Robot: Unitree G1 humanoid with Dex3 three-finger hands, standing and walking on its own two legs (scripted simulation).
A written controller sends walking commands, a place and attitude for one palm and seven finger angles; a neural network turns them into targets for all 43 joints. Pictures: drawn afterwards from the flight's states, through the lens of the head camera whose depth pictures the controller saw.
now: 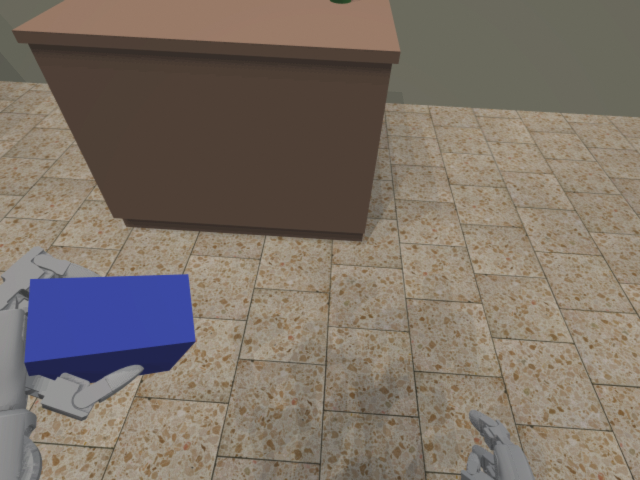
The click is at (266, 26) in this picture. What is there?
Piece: table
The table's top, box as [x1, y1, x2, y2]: [12, 0, 400, 63]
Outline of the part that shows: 12,30 18,42 388,63 398,63 400,51 388,0 351,0 349,3 345,4 333,3 329,0 64,0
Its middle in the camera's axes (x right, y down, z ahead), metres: -0.31 -0.82 +1.36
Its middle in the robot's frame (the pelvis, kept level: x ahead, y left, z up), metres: +1.56 +0.40 +0.05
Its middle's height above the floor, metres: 0.82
